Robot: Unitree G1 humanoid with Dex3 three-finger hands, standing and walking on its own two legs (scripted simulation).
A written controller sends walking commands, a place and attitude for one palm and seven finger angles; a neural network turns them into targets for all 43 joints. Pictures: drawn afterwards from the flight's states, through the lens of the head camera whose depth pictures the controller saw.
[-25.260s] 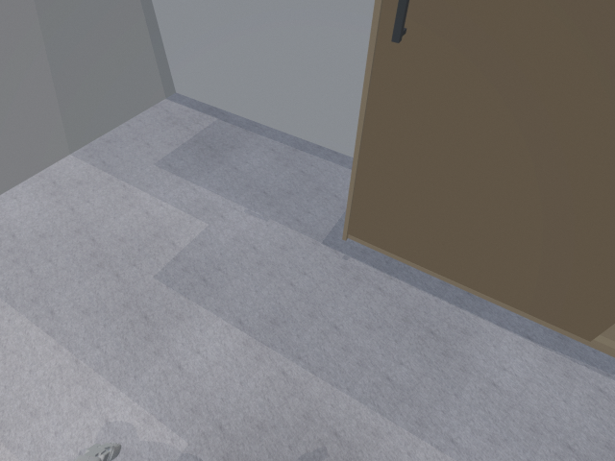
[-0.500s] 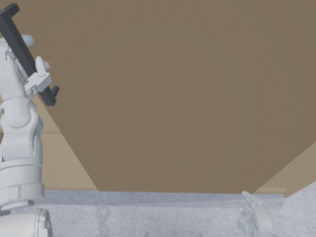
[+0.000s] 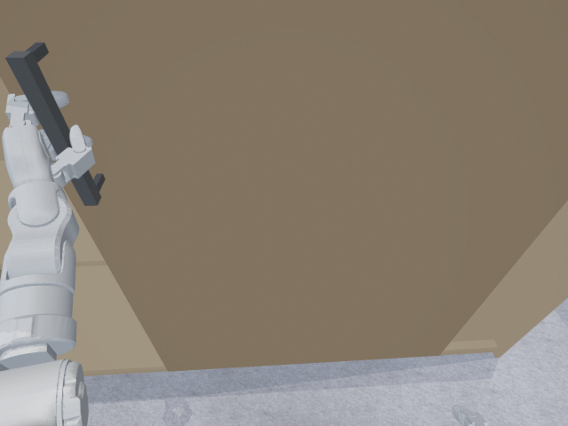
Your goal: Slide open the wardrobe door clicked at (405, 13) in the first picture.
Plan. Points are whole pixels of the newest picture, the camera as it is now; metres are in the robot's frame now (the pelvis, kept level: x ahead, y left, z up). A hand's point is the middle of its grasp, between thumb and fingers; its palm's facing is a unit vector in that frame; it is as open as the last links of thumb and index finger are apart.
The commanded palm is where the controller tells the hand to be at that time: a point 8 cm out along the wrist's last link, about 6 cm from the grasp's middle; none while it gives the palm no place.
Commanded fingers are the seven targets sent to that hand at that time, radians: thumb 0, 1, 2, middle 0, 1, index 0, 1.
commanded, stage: stop walking and hold the door there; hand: left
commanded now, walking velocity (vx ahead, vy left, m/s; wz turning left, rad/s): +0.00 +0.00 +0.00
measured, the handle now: (68, 132) +0.43 +0.32 +0.22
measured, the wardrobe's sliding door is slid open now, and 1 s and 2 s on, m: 0.68 0.68 0.68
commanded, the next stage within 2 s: loosen the grip on the handle in 1.88 s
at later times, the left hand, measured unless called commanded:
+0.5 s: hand (82, 154) +0.39 +0.29 +0.21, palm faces +0.44 -0.89 -0.13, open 6.7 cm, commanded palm +0.36 +0.30 +0.21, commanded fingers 0.00 0.90 0.90 -0.45 -1.40 -0.45 -1.40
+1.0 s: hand (73, 157) +0.38 +0.29 +0.21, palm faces +0.21 -0.97 -0.09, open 6.8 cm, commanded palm +0.36 +0.30 +0.21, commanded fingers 0.00 0.90 0.90 -0.45 -1.40 -0.45 -1.40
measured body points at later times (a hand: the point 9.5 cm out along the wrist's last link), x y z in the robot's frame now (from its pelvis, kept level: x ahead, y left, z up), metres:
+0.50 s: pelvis -0.02 +0.04 -0.02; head -0.01 +0.03 +0.43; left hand +0.36 +0.33 +0.22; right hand +0.16 -0.22 -0.11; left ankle +0.01 +0.09 -0.73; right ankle +0.04 -0.12 -0.72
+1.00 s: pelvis -0.06 +0.14 -0.02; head +0.00 +0.13 +0.43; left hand +0.36 +0.34 +0.22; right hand +0.13 -0.09 -0.12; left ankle -0.07 +0.29 -0.73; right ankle -0.04 -0.01 -0.71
